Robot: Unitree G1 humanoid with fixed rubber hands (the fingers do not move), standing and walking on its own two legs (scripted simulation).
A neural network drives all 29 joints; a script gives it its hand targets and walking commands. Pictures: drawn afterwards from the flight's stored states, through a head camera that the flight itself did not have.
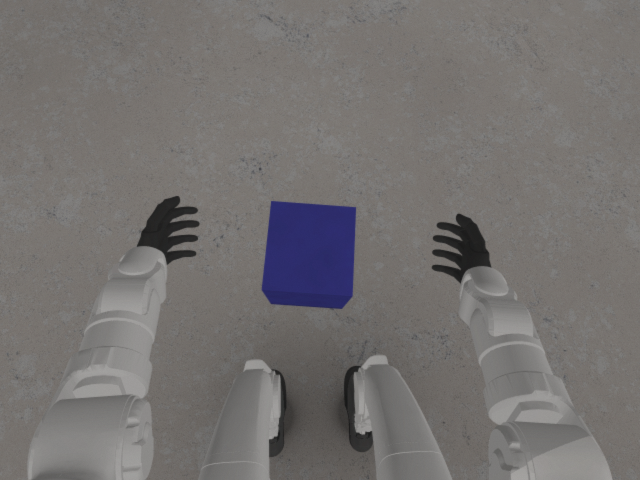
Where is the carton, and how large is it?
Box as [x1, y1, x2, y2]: [262, 201, 355, 308]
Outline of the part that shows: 271,201 262,282 263,292 271,303 341,308 352,295 355,207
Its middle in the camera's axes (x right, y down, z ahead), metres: -0.03 +0.05 +0.99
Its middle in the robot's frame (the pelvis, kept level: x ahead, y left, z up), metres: +0.48 +0.00 -0.56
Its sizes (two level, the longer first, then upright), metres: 0.210 0.200 0.250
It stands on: the floor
